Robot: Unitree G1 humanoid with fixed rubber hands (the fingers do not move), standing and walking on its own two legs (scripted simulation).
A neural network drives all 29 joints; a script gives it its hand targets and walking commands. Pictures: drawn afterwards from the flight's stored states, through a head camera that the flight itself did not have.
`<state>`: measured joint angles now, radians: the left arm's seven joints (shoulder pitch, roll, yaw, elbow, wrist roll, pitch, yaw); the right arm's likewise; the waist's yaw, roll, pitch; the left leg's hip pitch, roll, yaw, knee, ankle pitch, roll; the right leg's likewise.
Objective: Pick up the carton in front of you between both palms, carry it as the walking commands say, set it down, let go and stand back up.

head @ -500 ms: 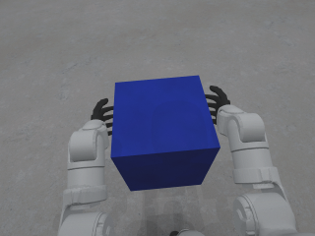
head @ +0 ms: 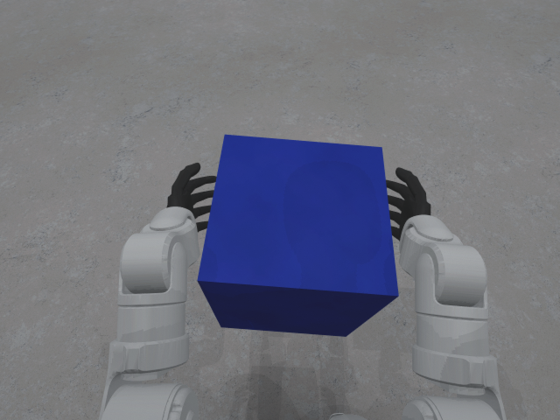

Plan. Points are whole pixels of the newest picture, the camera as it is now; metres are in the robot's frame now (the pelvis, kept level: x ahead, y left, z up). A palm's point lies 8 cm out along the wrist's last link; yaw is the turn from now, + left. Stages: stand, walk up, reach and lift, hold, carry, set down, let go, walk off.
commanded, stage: carry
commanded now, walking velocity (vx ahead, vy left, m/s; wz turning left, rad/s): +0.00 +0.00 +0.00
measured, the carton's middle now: (292, 247) +0.35 -0.01 +0.01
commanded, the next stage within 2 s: none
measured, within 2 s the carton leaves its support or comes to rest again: neither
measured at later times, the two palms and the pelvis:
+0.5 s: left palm (195, 180) +0.42 +0.12 +0.09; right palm (405, 160) +0.44 -0.18 +0.09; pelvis +0.12 -0.04 -0.02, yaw +2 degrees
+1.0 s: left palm (205, 101) +0.60 +0.12 +0.09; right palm (380, 97) +0.59 -0.18 +0.09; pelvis +0.33 -0.02 -0.01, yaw -2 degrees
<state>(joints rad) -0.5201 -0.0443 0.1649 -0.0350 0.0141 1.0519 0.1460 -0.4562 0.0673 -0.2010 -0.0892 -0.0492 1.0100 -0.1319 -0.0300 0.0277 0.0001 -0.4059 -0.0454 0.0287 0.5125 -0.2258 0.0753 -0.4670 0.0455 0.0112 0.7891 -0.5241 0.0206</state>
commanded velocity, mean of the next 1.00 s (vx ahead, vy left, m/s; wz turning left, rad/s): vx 0.39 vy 0.00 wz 0.00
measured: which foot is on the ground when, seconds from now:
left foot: down 0.00-0.66, up 0.68-0.90, down 0.92-1.00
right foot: up 0.00-0.08, down 0.10-0.94, up 0.96-1.00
